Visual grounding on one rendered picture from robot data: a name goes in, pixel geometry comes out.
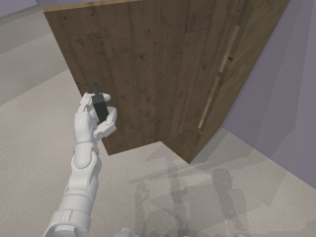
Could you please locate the cupboard door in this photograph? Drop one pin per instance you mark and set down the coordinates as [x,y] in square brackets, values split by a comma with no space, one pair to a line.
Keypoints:
[157,59]

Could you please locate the robot left forearm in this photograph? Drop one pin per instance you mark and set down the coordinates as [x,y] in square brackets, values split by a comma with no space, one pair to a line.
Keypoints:
[72,218]

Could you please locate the left robot shin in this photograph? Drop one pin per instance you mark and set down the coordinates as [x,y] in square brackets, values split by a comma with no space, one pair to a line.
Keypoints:
[125,229]

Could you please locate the handle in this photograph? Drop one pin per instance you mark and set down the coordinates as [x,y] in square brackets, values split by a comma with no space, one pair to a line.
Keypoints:
[99,104]

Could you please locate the robot left hand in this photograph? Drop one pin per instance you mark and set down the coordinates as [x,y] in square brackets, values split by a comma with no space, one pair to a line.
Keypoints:
[85,121]

